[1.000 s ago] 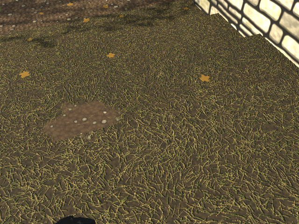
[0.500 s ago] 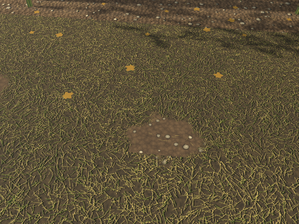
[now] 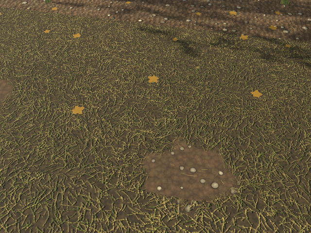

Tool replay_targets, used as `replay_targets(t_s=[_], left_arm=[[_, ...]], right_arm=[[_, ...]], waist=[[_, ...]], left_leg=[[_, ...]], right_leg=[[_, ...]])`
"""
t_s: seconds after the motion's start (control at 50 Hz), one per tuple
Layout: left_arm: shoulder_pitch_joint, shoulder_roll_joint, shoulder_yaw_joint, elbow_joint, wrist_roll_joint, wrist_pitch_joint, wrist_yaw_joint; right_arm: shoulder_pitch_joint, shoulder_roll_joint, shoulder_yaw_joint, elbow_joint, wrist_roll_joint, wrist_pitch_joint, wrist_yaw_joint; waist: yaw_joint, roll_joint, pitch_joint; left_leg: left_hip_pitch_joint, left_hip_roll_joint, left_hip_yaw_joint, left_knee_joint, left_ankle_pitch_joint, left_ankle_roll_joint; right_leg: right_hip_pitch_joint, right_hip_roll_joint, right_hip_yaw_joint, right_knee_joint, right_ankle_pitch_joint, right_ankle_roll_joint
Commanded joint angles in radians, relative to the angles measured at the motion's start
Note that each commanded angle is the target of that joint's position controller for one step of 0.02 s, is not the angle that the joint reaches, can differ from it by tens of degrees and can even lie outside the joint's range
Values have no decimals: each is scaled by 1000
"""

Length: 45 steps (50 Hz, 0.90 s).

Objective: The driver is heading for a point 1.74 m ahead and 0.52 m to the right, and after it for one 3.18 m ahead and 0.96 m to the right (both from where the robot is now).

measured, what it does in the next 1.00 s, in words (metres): goes down, turning right: left foot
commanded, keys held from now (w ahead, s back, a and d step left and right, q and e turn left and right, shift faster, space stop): e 0.84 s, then no key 0.16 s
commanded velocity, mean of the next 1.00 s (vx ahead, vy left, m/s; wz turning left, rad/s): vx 0.03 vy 0.00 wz -0.42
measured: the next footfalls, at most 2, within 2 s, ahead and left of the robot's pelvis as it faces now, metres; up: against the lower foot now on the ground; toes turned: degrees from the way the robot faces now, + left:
left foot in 0.38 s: +0.18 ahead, +0.10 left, +0.00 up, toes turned -11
right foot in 1.06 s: +0.09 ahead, -0.16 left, +0.00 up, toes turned -36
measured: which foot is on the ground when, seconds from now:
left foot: down 0.00-0.00, up 0.02-0.36, down 0.38-1.00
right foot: down 0.00-0.40, up 0.42-1.00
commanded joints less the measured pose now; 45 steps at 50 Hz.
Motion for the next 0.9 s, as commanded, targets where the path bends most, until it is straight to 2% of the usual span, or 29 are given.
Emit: replay_targets(t_s=[0.02, 0.04, 0.06, 0.08, 0.1, 0.12, 0.14, 0.16, 0.18, 0.2, 0.22, 0.24, 0.28, 0.32, 0.34, 0.38, 0.4, 0.42, 0.44, 0.46, 0.48, 0.5, 0.52, 0.54, 0.58, 0.7, 0.8, 0.84, 0.9], left_arm=[[458, 209, 71, 86, -47, -6, -7], [394, 192, 72, 43, -9, -4, -34], [272, 191, 73, -2, 18, -4, -32], [57, 211, 63, -83, -12, -10, -43], [34, 168, 49, -81, -33, -26, -37], [54, 168, 44, -65, -27, -34, -40], [92, 135, 40, -75, -28, -52, -10], [115, 136, 40, -75, -37, -62, 3], [138, 128, 43, -90, -37, -66, 19], [125, 162, 56, -104, -47, -70, 30], [120, 190, 65, -110, -52, -63, 24], [129, 209, 80, -108, -53, -62, 14], [144, 186, 88, -132, -57, -50, -7], [150, 172, 95, -149, -59, -41, -7], [159, 158, 87, -145, -54, -36, -2], [168, 124, 69, -134, -43, -27, 6], [214, 53, 45, -136, -45, -21, 12], [225, -30, 16, -187, -30, -27, 21], [107, 84, 48, -187, -30, -21, 29], [119, 117, 61, -153, -30, -6, 43], [176, 150, 78, -113, -20, 2, 55], [214, 145, 81, -91, -6, 4, 54], [234, 118, 73, -83, 10, 3, 43], [255, 90, 66, -70, 7, 2, 32], [240, 68, 54, -62, -23, 3, 16], [122, 56, 37, -74, -24, 26, 7], [113, 46, 18, -68, -9, 52, -24], [111, 60, 25, -73, -19, 57, -43], [88, 55, 29, -80, -32, 59, -45]], right_arm=[[353, -12, 13, 38, -55, 54, 82], [199, -120, 0, -38, -44, 73, 80], [22, -158, -19, -106, -43, 83, 73], [-82, -162, -23, -213, -44, 73, 48], [-150, -154, -25, -233, -41, 69, 20], [-140, -119, -9, -214, -36, 69, -3], [-81, -96, -7, -176, -58, 64, -21], [-67, -74, -4, -183, -64, 61, -25], [-94, -87, -7, -194, -59, 56, -22], [-91, -78, -9, -184, -58, 59, -14], [-121, -65, -10, -178, -49, 75, -6], [-164, -75, -16, -175, -44, 88, -2], [-168, -121, -36, -160, -58, 102, -16], [-241, -156, -51, -175, -38, 97, -35], [-287, -164, -59, -194, -19, 86, -41], [-277, -193, -79, -207, 19, 63, -48], [-228, -232, -94, -219, 17, 51, -58], [-198, -294, -121, -246, -10, 37, -67], [-144, -262, -126, -229, -83, 23, -78], [-177, -243, -129, -222, -66, 20, -73], [-288, -198, -118, -254, -32, 18, -55], [-347, -173, -110, -273, -2, 15, -42], [-373, -189, -122, -287, 7, 15, -37], [-381, -192, -128, -300, -9, 17, -36], [-368, -191, -138, -305, -31, 21, -40], [-165, -204, -167, -235, -31, 16, -58], [-209, -205, -182, -235, -59, 10, -72], [-241, -201, -181, -240, -67, 5, -78], [-221, -199, -185, -216, -66, 4, -79]], waist=[[87, -288, -470], [181, -105, -516], [169, 43, -379], [88, 29, -300], [73, 68, -177], [26, 78, -109], [40, 109, -76], [33, 34, -62], [60, 73, -80], [61, 115, -98], [61, 58, -64], [78, 0, -42], [83, -9, -52], [121, -1, -88], [123, 3, -99], [90, 14, -146], [84, 104, -239], [77, 329, -268], [-2, 158, -123], [32, 98, -121], [92, 156, -100], [122, 213, -86], [142, 215, -80], [143, 196, -83], [113, 164, -60], [10, 174, -18], [25, 163, -9], [44, 170, -5], [42, 176, 5]], left_leg=[[-487, 7, 26, 579, 47, -132], [-740, 12, 27, 882, -101, -166], [-784, 84, 20, 786, 15, -160], [-801, 150, -3, 692, 67, -179], [-719, 212, -34, 585, 124, -161], [-528, 243, -16, 535, 169, -152], [-414, 274, -17, 327, 426, -153], [-368, 246, 36, 288, 518, -159], [-379, 235, 48, 194, 642, -167], [-313, 239, 84, -112, 759, -173], [-189, 221, 131, -301, 707, -174], [-137, 200, 148, -348, 658, -162], [-132, 195, 97, -428, 638, -127], [-173, 183, 75, -597, 633, -97], [-137, 173, 78, -681, 670, -70], [67, 188, 74, -817, 833, 38], [278, 330, -34, -847, 1030, 195], [535, 607, -373, -930, 1237, 495], [485, 682, -428, -1004, 1215, 469], [423, 611, -294, -1013, 1160, 371], [327, 541, -167, -1012, 1137, 294], [246, 488, -80, -1012, 1153, 264], [165, 458, -11, -1014, 1149, 250], [109, 436, 46, -1022, 1114, 242], [86, 416, 114, -1041, 1001, 231], [367, 527, 60, -1093, 760, 275], [310, 544, 154, -1137, 783, 282], [277, 543, 198, -1148, 779, 265], [294, 542, 220, -1137, 784, 239]], right_leg=[[1084, -328, 187, 353, 879, -383], [1157, -364, 343, 389, 940, -435], [934, -326, 281, 342, 741, -331], [669, -371, 399, 283, 379, -371], [371, -374, 389, 211, 306, -401], [93, -333, 326, 142, 359, -414], [-27, -226, 252, 80, 272, -393], [-85, -150, 217, 96, 299, -389], [-76, -128, 218, 123, 256, -381], [-86, -81, 163, 114, 131, -352], [-155, -39, 140, 85, -21, -331], [-171, -55, 203, 57, -98, -330], [-85, -156, 354, 42, -249, -346], [75, -194, 444, 79, -269, -356], [103, -190, 467, 100, -263, -341], [48, -142, 469, 143, -315, -268], [-49, -58, 385, 256, -531, -182], [-398, 162, 164, 424, -927, -47], [-549, 143, 156, 609, -1042, 30], [-514, 111, 172, 701, -952, 61], [-455, 106, 158, 768, -870, 89], [-400, 117, 139, 826, -778, 97], [-353, 120, 88, 930, -722, 97], [-328, 126, 62, 1005, -675, 97], [-337, 111, 52, 1002, -585, 108], [-512, 3, 50, 651, -530, 111], [-374, -9, -21, 505, -577, 40], [-297, -15, -26, 481, -569, 20], [-243, -7, -21, 427, -580, -3]])
Keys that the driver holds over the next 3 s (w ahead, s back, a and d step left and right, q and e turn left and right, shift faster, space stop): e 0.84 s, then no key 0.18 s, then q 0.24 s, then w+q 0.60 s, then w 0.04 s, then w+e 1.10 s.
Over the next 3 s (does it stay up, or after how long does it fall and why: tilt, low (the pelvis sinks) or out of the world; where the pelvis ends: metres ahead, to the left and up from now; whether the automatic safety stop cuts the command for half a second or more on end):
stays up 1.00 -0.02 -0.22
